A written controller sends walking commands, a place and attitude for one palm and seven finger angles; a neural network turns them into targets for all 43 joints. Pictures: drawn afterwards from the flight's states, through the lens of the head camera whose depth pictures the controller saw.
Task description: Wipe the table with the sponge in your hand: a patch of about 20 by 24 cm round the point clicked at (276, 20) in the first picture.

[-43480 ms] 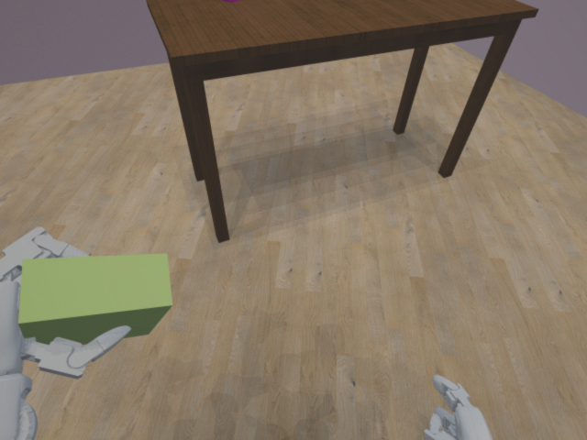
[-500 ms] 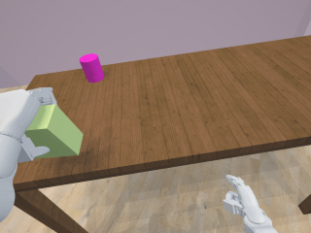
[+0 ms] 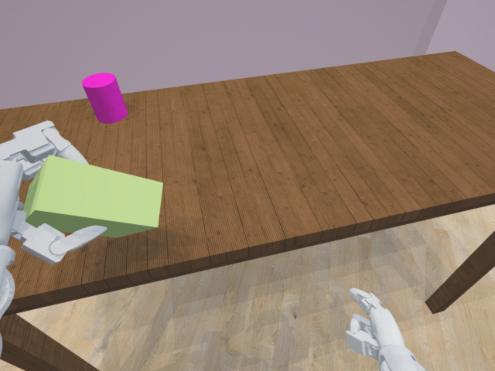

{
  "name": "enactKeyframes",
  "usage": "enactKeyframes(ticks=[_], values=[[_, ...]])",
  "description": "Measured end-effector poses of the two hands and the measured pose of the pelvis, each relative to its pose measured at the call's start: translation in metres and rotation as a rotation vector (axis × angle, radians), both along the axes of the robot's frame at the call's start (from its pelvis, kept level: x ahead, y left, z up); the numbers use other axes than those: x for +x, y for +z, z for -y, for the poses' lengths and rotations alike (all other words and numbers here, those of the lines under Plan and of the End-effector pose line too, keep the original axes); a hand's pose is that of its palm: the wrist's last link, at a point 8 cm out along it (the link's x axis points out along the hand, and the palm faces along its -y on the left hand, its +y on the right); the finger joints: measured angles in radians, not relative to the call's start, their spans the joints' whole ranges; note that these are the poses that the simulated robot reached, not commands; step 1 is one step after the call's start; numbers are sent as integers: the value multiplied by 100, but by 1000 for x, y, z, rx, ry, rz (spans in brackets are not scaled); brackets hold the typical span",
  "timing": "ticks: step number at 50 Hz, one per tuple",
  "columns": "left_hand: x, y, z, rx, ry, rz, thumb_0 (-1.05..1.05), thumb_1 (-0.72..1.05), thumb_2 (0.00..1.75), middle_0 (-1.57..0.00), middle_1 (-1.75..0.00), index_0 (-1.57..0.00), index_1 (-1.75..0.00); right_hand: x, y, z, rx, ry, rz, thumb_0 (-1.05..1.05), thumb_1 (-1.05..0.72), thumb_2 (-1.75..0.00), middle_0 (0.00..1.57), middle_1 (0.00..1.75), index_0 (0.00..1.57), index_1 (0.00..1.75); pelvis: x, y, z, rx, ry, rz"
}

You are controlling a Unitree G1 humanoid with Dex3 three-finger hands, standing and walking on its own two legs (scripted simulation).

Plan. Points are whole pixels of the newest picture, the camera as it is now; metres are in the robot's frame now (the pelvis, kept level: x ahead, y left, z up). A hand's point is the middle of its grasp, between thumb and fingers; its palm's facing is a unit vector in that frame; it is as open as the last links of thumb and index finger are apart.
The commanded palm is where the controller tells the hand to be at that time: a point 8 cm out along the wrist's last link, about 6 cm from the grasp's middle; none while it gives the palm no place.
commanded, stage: step back with the hand held close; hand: left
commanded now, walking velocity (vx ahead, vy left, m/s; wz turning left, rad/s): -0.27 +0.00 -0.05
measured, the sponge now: (107, 207) +0.25 +0.20 +0.20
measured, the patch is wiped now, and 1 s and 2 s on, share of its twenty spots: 1.00 1.00 1.00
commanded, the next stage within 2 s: stop stepping back and stand still in 1.34 s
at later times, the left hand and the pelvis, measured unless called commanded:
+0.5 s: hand (46, 224) +0.19 +0.22 +0.25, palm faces +0.38 -0.79 -0.47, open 9.5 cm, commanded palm +0.12 +0.29 +0.29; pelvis -0.04 +0.01 -0.01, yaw -1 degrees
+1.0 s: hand out of the picture +0.10 +0.24 +0.26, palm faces +0.47 -0.80 -0.38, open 9.5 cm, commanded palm +0.04 +0.30 +0.29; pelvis -0.12 +0.02 -0.02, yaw +0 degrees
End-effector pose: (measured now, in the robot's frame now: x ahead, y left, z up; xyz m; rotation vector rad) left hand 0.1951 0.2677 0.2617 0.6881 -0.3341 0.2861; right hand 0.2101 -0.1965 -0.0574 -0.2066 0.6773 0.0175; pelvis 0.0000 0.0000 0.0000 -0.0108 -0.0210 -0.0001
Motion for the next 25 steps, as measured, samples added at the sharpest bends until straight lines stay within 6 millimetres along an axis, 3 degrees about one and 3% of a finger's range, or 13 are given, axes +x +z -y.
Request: enactKeyframes(ticks=[4,11,15,19,25], values=[[-7,4,9,-81,-97,164,-2,-50,108,-76,-137,-82,-141,-41,-14,20,-63,-92,-112,1,-90,-89,21,30,20,30,3,-2,-4,10,-8,-17],[-16,38,5,-9,-96,389,-2,-50,108,-76,-137,-82,-141,-92,-43,43,-80,-194,-272,2,-90,-89,20,30,20,30,2,-5,-8,17,-7,-20],[-10,41,-5,-24,-56,407,-2,-50,108,-76,-137,-82,-141,-101,-49,46,-47,-229,-272,2,-91,-89,20,30,20,30,-6,-7,-7,3,-6,-20],[-10,23,-5,-42,-58,329,-2,-50,108,-76,-138,-81,-141,-104,-47,46,-24,-248,-226,2,-91,-89,20,30,20,30,-20,-9,-7,-4,-8,-32],[-46,2,9,-8,-140,238,-2,-50,108,-76,-137,-82,-141,-111,-38,40,-52,-225,-181,2,-91,-89,20,30,20,30,-40,-12,-11,-2,-11,-48]])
